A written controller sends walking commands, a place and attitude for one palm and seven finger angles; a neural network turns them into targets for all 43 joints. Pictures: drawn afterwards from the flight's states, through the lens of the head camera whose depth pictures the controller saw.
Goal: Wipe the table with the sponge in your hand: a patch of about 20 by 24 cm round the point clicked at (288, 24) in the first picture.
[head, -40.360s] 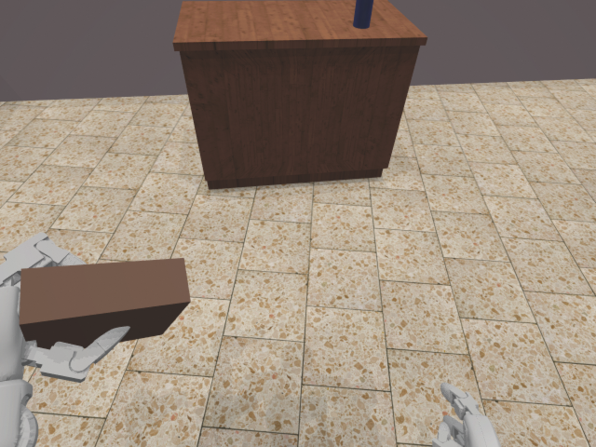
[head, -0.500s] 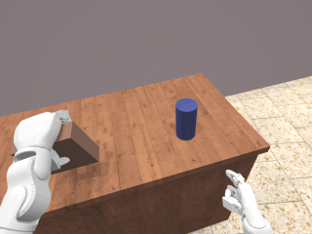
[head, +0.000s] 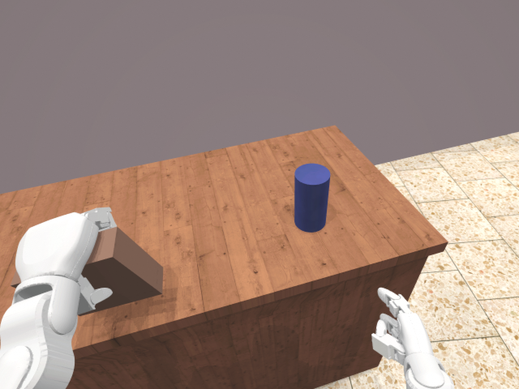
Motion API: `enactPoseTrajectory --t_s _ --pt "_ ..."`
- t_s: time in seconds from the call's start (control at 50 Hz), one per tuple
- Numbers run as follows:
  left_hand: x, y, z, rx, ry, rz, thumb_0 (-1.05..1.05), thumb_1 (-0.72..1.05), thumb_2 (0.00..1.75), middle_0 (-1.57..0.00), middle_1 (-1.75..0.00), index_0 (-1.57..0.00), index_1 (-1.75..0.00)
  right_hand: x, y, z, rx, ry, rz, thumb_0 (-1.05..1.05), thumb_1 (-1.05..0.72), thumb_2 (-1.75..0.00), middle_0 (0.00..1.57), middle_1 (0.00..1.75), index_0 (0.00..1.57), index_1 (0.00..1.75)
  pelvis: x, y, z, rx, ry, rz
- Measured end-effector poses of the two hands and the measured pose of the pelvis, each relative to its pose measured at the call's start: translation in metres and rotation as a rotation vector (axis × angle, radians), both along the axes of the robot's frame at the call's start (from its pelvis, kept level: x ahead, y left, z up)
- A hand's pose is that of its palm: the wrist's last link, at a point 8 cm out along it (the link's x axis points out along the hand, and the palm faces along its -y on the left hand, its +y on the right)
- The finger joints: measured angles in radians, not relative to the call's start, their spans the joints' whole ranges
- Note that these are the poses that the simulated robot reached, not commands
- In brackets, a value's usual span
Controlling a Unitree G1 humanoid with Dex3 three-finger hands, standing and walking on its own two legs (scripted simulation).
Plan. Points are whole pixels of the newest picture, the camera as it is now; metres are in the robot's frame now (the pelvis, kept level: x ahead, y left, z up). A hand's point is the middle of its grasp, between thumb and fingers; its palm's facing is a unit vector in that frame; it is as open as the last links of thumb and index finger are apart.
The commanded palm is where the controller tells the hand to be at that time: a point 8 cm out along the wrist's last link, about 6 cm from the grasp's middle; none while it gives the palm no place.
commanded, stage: bring the sponge back beside the body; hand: left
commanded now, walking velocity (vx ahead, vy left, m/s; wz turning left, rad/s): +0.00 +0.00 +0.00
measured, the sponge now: (106, 281) +0.20 +0.29 +0.09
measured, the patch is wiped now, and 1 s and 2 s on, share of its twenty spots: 1.00 1.00 1.00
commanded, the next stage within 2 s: step back with the hand held close in 0.46 s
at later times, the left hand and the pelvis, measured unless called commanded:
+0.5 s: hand (87, 270) +0.19 +0.28 +0.14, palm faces +0.22 -0.15 -0.96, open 8.9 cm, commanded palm +0.15 +0.28 +0.21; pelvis -0.01 +0.00 +0.00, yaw +0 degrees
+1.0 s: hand (84, 243) +0.20 +0.27 +0.19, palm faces +0.41 -0.83 -0.38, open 8.9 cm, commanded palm +0.14 +0.31 +0.20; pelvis -0.02 +0.03 -0.02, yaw +0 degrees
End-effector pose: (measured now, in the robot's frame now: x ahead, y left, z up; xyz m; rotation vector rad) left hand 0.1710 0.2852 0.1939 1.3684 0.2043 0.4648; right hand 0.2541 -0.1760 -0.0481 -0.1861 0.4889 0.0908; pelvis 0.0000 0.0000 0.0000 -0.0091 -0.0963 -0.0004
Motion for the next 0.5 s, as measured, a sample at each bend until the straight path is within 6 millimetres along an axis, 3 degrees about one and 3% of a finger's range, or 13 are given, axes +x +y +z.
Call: enactPoseTrajectory --t_s 0.2,0.5 --pt "-0.013 -0.003 -0.005 -0.004 -0.003 -0.011 -0.02 -0.44 1.08 -0.83 -1.42 -0.87 -1.46 -0.004 0.004 0.003 0.002 -0.014 0.006 0.02 -0.90 -0.90 0.20 0.30 0.20 0.30 -0.005 0.000 0.000 -0.001 -0.013 -0.001" --pt "-0.013 -0.004 -0.002 -0.016 -0.021 -0.018 -0.02 -0.44 1.08 -0.83 -1.42 -0.87 -1.46 -0.010 -0.001 0.005 -0.001 -0.024 -0.012 0.02 -0.90 -0.90 0.20 0.30 0.20 0.30 -0.009 0.000 0.000 -0.001 -0.020 -0.007"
